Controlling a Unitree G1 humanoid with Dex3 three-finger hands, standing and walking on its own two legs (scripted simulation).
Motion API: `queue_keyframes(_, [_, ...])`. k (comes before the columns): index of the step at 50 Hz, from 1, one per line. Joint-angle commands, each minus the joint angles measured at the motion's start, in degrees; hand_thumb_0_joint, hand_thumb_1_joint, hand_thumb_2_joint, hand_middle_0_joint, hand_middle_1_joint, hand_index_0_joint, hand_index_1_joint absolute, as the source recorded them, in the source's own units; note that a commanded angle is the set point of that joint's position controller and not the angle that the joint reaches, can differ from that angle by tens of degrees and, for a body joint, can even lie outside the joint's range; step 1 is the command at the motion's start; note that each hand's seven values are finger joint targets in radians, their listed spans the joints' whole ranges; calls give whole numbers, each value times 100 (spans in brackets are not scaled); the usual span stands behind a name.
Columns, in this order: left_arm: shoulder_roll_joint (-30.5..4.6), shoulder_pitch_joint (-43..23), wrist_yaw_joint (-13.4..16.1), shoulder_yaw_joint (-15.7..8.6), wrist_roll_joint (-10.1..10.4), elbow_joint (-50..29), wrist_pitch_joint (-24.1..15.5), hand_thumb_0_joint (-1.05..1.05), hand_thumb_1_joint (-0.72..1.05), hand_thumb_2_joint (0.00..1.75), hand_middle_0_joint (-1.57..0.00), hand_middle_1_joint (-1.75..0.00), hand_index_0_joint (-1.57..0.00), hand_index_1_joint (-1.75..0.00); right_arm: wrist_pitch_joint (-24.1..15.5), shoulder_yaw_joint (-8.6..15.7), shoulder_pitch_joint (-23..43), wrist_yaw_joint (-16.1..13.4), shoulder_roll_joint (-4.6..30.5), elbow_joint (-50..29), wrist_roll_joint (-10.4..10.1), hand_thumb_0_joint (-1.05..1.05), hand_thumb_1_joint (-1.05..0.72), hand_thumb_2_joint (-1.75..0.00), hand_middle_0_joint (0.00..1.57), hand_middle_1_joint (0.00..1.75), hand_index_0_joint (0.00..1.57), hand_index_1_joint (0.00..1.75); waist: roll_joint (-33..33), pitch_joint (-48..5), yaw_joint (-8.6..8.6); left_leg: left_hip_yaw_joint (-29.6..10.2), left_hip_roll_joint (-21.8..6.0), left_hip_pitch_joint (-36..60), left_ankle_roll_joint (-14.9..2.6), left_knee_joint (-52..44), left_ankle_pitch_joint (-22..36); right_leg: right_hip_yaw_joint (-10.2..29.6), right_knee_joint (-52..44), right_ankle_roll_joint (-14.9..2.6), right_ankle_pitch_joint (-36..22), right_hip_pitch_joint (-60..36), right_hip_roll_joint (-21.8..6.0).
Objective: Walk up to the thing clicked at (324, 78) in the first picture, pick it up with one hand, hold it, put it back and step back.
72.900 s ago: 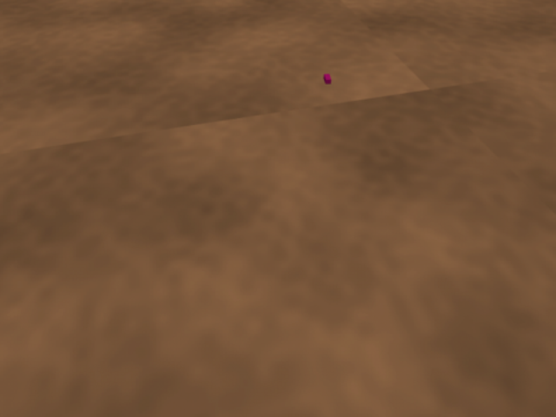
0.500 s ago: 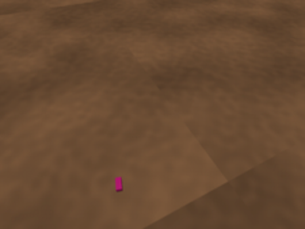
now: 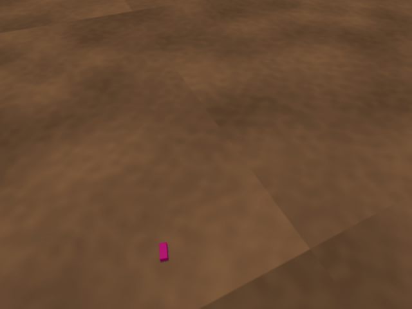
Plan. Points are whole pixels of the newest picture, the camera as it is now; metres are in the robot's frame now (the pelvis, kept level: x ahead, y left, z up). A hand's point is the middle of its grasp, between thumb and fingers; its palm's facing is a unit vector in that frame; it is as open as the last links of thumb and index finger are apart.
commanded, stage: stand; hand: left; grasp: from above
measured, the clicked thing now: (163, 251) +0.51 +0.24 -0.76
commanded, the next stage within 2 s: step back in 1.58 s
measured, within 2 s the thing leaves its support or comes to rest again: neither
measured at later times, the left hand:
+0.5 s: hand out of the picture +0.08 +0.23 -0.15, palm faces +0.03 -0.94 -0.33, open 7.4 cm
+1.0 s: hand out of the picture +0.07 +0.24 -0.15, palm faces +0.02 -0.94 -0.34, open 7.4 cm
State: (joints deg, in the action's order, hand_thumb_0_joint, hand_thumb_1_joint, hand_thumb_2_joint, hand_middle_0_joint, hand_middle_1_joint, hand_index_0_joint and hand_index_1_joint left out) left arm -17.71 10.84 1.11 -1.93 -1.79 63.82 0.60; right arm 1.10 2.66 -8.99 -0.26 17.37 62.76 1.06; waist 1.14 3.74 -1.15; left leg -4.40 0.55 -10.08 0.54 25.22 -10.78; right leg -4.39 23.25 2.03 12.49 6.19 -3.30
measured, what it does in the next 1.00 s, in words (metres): stands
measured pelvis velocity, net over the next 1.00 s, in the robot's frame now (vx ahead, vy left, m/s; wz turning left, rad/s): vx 0.01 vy -0.01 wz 0.01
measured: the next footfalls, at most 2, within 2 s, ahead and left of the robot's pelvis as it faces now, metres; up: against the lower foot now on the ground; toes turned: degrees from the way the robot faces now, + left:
none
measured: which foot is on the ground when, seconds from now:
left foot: down 0.00-1.00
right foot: down 0.00-1.00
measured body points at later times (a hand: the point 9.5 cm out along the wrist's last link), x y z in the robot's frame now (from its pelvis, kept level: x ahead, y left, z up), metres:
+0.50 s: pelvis +0.01 -0.01 +0.00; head +0.01 -0.02 +0.45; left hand +0.08 +0.28 -0.13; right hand +0.09 -0.30 -0.14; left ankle +0.04 +0.12 -0.74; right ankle +0.01 -0.14 -0.74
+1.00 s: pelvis +0.01 -0.01 +0.00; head +0.02 -0.01 +0.45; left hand +0.07 +0.29 -0.13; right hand +0.08 -0.31 -0.13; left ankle +0.04 +0.12 -0.74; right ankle +0.00 -0.14 -0.74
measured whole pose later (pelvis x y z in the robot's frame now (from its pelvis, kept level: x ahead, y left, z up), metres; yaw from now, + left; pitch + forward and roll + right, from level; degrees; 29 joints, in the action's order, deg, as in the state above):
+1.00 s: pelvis +0.01 -0.01 +0.00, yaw +0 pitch -3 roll +0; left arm -18.9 7.5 -0.1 -1.4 -1.0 64.9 0.3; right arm 0.4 0.9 -7.3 0.0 18.8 64.7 0.6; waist 0.8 3.4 -0.6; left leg -5.2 -0.4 -8.7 1.6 21.3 -9.7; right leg -5.2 19.8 1.0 11.8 4.8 -2.4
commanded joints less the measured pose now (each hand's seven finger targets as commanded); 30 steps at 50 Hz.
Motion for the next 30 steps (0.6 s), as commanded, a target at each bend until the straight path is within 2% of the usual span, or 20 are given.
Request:
queue_keyframes(1, [-1094,-258,85,-219,9,-323,-159,0,90,90,-20,-30,-20,-30,-187,158,316,-88,1089,-349,20,0,-90,-90,20,30,20,30,33,-23,37,-559,-524,-311,-215,-644,-152,525,-555,-231,336,52,-393])
queue_keyframes(2, [-1084,-247,88,-214,3,-306,-165,0,90,90,-20,-30,-20,-30,-199,152,326,-87,1078,-349,17,0,-90,-90,20,30,20,30,-71,-125,26,-527,-527,-161,-210,-582,128,547,-583,-244,218,22,-440])
queue_keyframes(3, [-1149,-342,86,-233,18,-319,-163,0,90,90,-20,-30,-20,-30,-189,127,257,-89,1055,-327,18,0,-90,-90,20,30,20,30,-108,-104,64,-509,-519,-242,-198,-604,201,549,-594,-239,229,4,-433])
queue_keyframes(4, [-1165,-330,80,-236,38,-304,-159,0,90,90,-20,-30,-20,-30,-183,128,222,-91,1121,-293,18,0,-90,-90,20,30,20,30,-94,-26,51,-500,-506,-287,-202,-625,13,563,-629,-227,290,-4,-416])
queue_keyframes(5, [-1165,-317,77,-229,34,-298,-162,0,90,90,-20,-30,-20,-30,-185,115,273,-87,1074,-293,13,0,-90,-90,20,30,20,30,-135,-80,38,-475,-506,-167,-199,-584,170,576,-636,-252,285,21,-446])
queue_keyframes(8, [-1170,-376,78,-234,44,-278,-168,0,90,90,-20,-30,-20,-30,-193,92,277,-100,1095,-269,0,0,-90,-90,20,30,20,30,-154,-208,39,-439,-535,-97,-184,-517,665,563,-619,-241,-186,-137,-465])
queue_keyframes(10, [-1168,-412,75,-225,51,-269,-168,0,90,90,-20,-30,-20,-30,-190,75,233,-99,1114,-248,3,0,-90,-90,20,30,20,30,-180,-181,63,-419,-535,-116,-180,-532,663,556,-643,-234,-149,-140,-457])
queue_keyframes(13, [-1169,-432,71,-239,75,-269,-170,0,90,90,-20,-30,-20,-30,-205,57,271,-117,1178,-233,8,0,-90,-90,20,30,20,30,-72,-415,45,-387,-578,39,-195,-470,1069,525,-569,-223,-683,-328,-475])
queue_keyframes(16, [-1194,-506,64,-250,70,-257,-148,0,90,90,-20,-30,-20,-30,-195,36,289,-123,1165,-209,-6,0,-90,-90,20,30,20,30,-93,-260,61,-392,-583,12,-159,-560,829,501,-605,-220,-381,-177,-427])
queue_keyframes(17, [-1154,-469,63,-229,60,-246,-150,0,90,90,-20,-30,-20,-30,-196,42,340,-123,1187,-211,-10,0,-90,-90,20,30,20,30,-79,-256,31,-402,-601,8,-162,-553,949,485,-631,-214,-433,-220,-442])
queue_keyframes(20, [-1188,-533,45,-226,52,-260,-161,0,90,90,-20,-30,-20,-30,-196,40,371,-118,1212,-191,-11,0,-90,-90,20,30,20,30,-120,-250,46,-395,-587,0,-139,-592,765,515,-716,-217,-264,-171,-437])
queue_keyframes(23, [-1190,-577,43,-228,69,-290,-180,0,90,90,-20,-30,-20,-30,-227,26,354,-118,1224,-185,-12,0,-90,-90,20,30,20,30,-67,-454,66,-357,-629,132,-150,-517,1326,493,-594,-207,-959,-365,-465])
queue_keyframes(26, [-1184,-564,48,-220,65,-264,-175,0,90,90,-20,-30,-20,-30,-209,23,390,-119,1204,-169,-13,0,-90,-90,20,30,20,30,-176,-368,48,-352,-626,75,-152,-545,1205,465,-641,-202,-807,-337,-459])
queue_keyframes(28, [-1213,-651,32,-216,67,-261,-172,0,90,90,-20,-30,-20,-30,-193,16,346,-106,1220,-152,-16,0,-90,-90,20,30,20,30,-137,-178,105,-375,-606,-94,-133,-702,653,479,-752,-202,-178,-211,-420])
queue_keyframes(30, [-1219,-646,12,-213,61,-278,-161,0,90,90,-20,-30,-20,-30,-202,32,413,-95,1279,-161,-14,0,-90,-90,20,30,20,30,-7,-215,83,-400,-602,-87,-145,-732,360,503,-778,-224,63,-187,-422])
